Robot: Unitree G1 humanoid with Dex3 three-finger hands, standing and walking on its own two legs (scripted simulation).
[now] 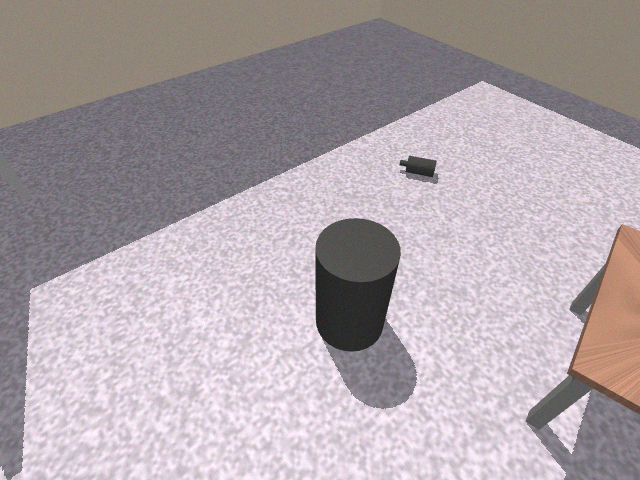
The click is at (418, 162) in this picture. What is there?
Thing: lying bottle
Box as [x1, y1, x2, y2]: [399, 156, 436, 176]
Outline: 400,160 399,164 406,166 405,171 432,176 436,162 435,160 409,156 407,161
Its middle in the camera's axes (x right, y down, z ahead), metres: +0.50 -0.38 +2.01
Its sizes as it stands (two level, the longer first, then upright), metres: 0.178 0.085 0.085
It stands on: the floor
